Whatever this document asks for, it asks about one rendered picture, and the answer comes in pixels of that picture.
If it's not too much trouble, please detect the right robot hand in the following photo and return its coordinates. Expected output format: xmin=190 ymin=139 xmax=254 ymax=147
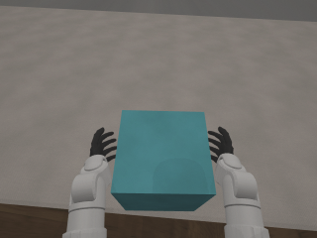
xmin=208 ymin=126 xmax=234 ymax=164

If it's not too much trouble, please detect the robot left forearm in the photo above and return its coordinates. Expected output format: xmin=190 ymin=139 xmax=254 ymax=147
xmin=62 ymin=155 xmax=112 ymax=238

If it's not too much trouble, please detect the left robot hand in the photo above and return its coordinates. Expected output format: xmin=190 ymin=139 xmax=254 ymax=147
xmin=89 ymin=127 xmax=117 ymax=162

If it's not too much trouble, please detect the robot right forearm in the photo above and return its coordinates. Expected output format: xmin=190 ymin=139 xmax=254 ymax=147
xmin=214 ymin=153 xmax=270 ymax=238

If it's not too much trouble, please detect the carton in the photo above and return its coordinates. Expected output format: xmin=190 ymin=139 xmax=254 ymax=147
xmin=110 ymin=110 xmax=217 ymax=211

